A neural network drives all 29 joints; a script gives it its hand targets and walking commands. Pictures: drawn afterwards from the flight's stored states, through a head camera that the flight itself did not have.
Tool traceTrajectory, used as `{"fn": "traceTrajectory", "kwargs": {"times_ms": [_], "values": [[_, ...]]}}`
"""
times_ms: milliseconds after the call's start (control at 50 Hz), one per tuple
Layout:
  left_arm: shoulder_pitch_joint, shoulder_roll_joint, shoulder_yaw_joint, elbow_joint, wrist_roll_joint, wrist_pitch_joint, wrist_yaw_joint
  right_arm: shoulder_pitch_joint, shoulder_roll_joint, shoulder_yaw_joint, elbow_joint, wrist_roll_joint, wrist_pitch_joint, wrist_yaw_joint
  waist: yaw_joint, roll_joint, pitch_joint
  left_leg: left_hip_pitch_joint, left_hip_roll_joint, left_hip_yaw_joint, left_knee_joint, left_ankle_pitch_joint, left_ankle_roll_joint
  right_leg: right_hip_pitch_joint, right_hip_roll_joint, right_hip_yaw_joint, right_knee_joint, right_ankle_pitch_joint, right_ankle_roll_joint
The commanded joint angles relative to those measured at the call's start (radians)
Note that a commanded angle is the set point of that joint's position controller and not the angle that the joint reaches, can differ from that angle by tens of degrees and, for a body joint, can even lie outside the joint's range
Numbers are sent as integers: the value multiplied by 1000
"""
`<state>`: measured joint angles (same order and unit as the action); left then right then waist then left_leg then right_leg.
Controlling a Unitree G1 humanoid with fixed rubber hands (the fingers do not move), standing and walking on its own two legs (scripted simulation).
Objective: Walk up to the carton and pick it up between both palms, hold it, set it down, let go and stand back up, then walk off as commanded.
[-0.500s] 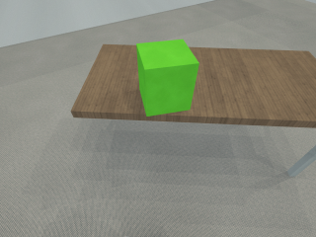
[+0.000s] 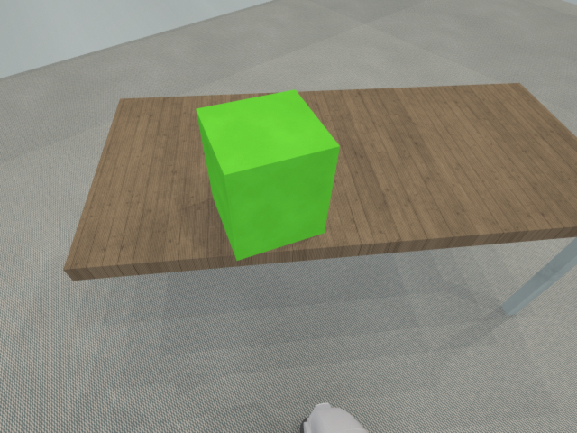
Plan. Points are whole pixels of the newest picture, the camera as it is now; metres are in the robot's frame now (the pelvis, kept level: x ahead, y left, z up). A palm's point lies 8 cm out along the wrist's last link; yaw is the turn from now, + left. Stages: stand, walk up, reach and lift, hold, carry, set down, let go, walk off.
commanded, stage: walk up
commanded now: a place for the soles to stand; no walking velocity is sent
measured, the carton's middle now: (265, 176) +0.62 -0.01 -0.04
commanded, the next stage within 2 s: none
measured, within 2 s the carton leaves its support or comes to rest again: neither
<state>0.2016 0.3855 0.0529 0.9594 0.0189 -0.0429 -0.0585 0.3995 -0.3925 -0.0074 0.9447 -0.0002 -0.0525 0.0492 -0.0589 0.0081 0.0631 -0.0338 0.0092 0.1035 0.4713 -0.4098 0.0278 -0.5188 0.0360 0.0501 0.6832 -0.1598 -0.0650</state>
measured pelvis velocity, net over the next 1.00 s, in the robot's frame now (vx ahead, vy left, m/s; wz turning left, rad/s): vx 0.21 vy -0.01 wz -0.01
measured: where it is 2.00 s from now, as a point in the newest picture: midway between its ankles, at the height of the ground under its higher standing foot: outside the picture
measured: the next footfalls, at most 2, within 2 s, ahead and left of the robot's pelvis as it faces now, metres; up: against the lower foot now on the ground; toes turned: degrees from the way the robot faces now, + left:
right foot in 0.06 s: +0.18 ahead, -0.11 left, +0.00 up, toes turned +3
left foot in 0.56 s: +0.27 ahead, +0.15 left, +0.00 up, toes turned +1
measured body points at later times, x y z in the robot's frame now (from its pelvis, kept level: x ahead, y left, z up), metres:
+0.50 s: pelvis +0.16 +0.00 +0.01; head +0.18 -0.01 +0.46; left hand +0.18 +0.32 -0.10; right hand +0.24 -0.31 -0.12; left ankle +0.24 +0.14 -0.70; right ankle +0.14 -0.11 -0.73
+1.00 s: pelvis +0.21 -0.01 +0.00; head +0.23 -0.02 +0.45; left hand +0.28 +0.31 -0.10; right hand +0.30 -0.30 -0.13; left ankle +0.25 +0.14 -0.72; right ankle +0.24 -0.10 -0.73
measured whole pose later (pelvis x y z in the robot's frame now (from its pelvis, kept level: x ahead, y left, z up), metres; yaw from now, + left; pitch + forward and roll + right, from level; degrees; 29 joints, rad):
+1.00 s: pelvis +0.21 -0.01 +0.00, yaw -1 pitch -1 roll +1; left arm 0.23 0.37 0.05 0.94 0.01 -0.04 0.00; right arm 0.16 -0.37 -0.01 0.94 0.00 0.00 0.01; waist 0.00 0.02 0.07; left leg -0.31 0.05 0.02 0.60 -0.39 -0.01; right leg -0.28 0.03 0.03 0.56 -0.25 -0.04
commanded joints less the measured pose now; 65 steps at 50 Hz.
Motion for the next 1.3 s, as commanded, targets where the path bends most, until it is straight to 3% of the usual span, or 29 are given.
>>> {"fn": "traceTrajectory", "kwargs": {"times_ms": [0, 20, 40, 60, 80, 120, 160, 260, 340, 400, 440, 480, 500, 520, 540, 560, 580, 660, 740, 820, 840, 880, 900, 920, 980, 1020, 1060, 1180, 1280], "values": [[62, 194, 63, -90, -12, -37, 15, -49, -234, -95, -116, -24, -9, -42, 95, 57, -50, -114, 193, -95, 109, 523, 105, 358, -19, -103, -212, 22, -13], [182, 232, 81, -65, -8, -45, 28, -5, -190, -81, -111, -21, -7, -42, 138, -27, -147, -192, 128, -61, 329, 470, 70, 552, -31, -17, -233, -2, -38], [276, 297, 98, -60, -7, -48, 41, 55, -141, -66, -122, -15, -8, -40, 153, -184, -259, -346, 40, -24, 557, 212, 27, 747, -229, 299, -252, -62, -93], [241, 320, 91, -89, -13, -52, 50, 80, -145, -61, -126, -16, -2, -40, 116, -231, -219, -553, -45, -89, 678, -164, 11, 774, -398, 644, -332, -88, -195], [211, 328, 97, -83, -32, -44, 50, 19, -239, -82, -116, -22, 6, -47, 129, -120, -144, -559, -14, -172, 761, -171, 22, 622, -416, 706, -379, -144, -247], [136, 275, 74, -84, -36, -45, 54, -18, -215, -86, -107, -9, 9, -35, 85, -23, -12, -516, 29, -202, 706, -42, 34, 425, -331, 484, -407, -75, -176], [91, 245, 60, -81, -29, -50, 51, -16, -194, -94, -96, -7, 14, -19, 56, -71, 47, -460, 56, -186, 583, 31, 18, 301, -249, 340, -446, -75, -121], [78, 263, 70, -116, -21, -65, 39, -63, -203, -100, -102, -23, 22, 2, 58, -89, 67, -477, 83, -148, 472, 155, -24, 244, -231, 284, -547, -338, -120], [91, 274, 71, -120, -21, -61, 32, -153, -202, -95, -115, -23, 11, 3, 80, -90, 101, -514, 95, -129, 313, 165, -36, 281, -231, 253, -536, -346, -128], [98, 259, 57, -116, -22, -50, 34, -179, -175, -85, -110, -22, -4, -9, 90, -79, 63, -402, 60, -99, 177, 190, -31, 307, -218, 182, -433, -94, -123], [115, 245, 45, -110, -25, -41, 39, -168, -158, -81, -111, -17, -15, -24, 93, -85, -19, -316, 23, -75, 101, 211, -25, 380, -222, 146, -289, 271, -120], [109, 218, 33, -109, -40, -27, 50, -79, -154, -83, -83, -18, -25, -44, 51, -48, -117, -149, 0, -65, -72, 351, -3, 409, -178, 84, -85, 420, -69], [116, 180, 17, -119, -51, -26, 55, -36, -193, -96, -66, -29, -29, -55, 35, -3, -181, -27, 52, -112, -89, 438, 16, 367, -130, 50, 6, 360, -21], [124, 148, 3, -131, -56, -27, 58, -14, -252, -109, -67, -40, -31, -64, 22, 121, -223, 84, 207, -312, -95, 547, 68, 231, -62, 9, 127, 174, 21], [144, 126, -1, -115, -53, -18, 63, -50, -270, -104, -79, -31, -29, -67, 40, 207, -192, 113, 354, -516, -104, 631, 158, 90, 35, -42, 228, -378, 48], [156, 170, 11, -96, -39, -1, 72, -46, -271, -100, -75, -14, -28, -64, 42, 129, -139, 49, 376, -507, -92, 628, 206, 82, 11, 2, 294, -449, 40], [159, 184, 17, -95, -33, 2, 75, -65, -277, -104, -84, -8, -28, -62, 34, 166, -127, 44, 380, -503, -83, 677, 237, 49, -10, 14, 334, -445, 41], [103, 161, 22, -99, -32, 2, 67, -102, -215, -87, -97, -1, -20, -77, 40, 158, -119, -11, 274, -297, -31, 827, 182, 74, -45, 20, 273, -370, 54], [95, 156, 22, -68, -35, 11, 72, -189, -211, -78, -107, -3, -4, -76, 56, 179, -99, -171, 244, -236, -26, 680, 164, 190, -48, -55, 97, -272, 59], [141, 151, 31, -11, -18, 4, 80, -282, -203, -67, -105, 0, 28, -63, 97, 152, -118, -280, 202, -209, 59, 360, 102, 385, -28, -67, -208, -50, 37], [123, 169, 36, -13, -5, -2, 85, -266, -176, -58, -96, 2, 35, -61, 93, 108, -121, -310, 187, -200, 73, 278, 64, 421, -54, 7, -267, -28, 20], [15, 236, 40, -47, 13, -18, 81, -250, -121, -44, -89, 8, 44, -55, 44, -103, -61, -372, 44, -116, 180, 5, -20, 330, -291, 407, -458, -166, -59], [-36, 269, 46, -52, 9, -17, 77, -251, -163, -58, -65, 0, 54, -57, 46, -76, -29, -309, 31, -134, 227, -116, -12, 217, -333, 415, -466, -257, -117], [-58, 264, 44, -49, 12, -18, 74, -239, -168, -60, -46, 0, 53, -55, 39, -84, -21, -273, 31, -148, 219, -119, -6, 187, -318, 386, -441, -239, -133], [-54, 202, 20, -30, -2, -23, 69, -232, -144, -49, -8, 6, 31, -48, 35, -108, -93, -205, 36, -129, 14, 109, -1, 315, -226, 221, -341, 151, -48], [-65, 193, 13, -28, -18, -20, 65, -235, -162, -46, 11, 5, 19, -56, 36, -73, -167, -110, 67, -135, -44, 270, -6, 333, -201, 167, -282, 280, -20], [-73, 186, 8, -24, -27, -13, 63, -271, -163, -41, 20, 0, 17, -59, 42, -53, -175, -83, 94, -144, -47, 329, 0, 320, -170, 142, -275, 234, 4], [-100, 184, 6, 3, -17, -3, 59, -320, -177, -35, 66, -8, 20, -50, 54, -36, -78, -152, 109, -169, -118, 115, 12, 257, -140, 151, -365, -144, 12], [-118, 181, 6, 17, -14, 0, 54, -326, -186, -34, 93, -17, 16, -47, 56, -13, -48, -189, 118, -192, -157, 52, 18, 256, -125, 147, -375, -204, 17]]}}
